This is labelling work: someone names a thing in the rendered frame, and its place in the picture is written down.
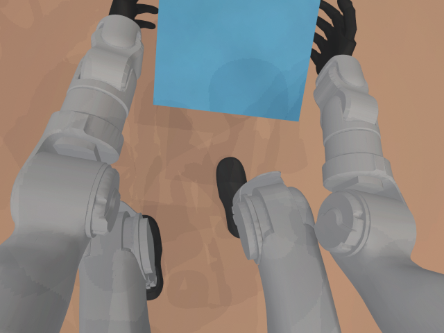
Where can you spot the carton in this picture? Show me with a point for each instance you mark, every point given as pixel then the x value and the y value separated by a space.
pixel 247 57

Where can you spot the robot left forearm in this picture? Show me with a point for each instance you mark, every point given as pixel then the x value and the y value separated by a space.
pixel 90 122

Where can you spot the right robot thigh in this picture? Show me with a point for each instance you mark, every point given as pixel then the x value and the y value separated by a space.
pixel 297 292

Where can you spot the left robot upper arm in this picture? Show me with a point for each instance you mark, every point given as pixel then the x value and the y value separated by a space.
pixel 60 203

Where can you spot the right robot hand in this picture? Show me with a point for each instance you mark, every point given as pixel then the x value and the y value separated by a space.
pixel 340 38

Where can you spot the right robot upper arm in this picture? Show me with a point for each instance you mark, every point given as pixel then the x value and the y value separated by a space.
pixel 371 238

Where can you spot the left robot hand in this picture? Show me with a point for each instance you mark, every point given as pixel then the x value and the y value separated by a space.
pixel 130 9

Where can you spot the left robot foot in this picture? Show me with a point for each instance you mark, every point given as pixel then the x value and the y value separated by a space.
pixel 153 292

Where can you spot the robot right forearm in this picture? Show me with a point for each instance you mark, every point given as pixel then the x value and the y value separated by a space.
pixel 351 136

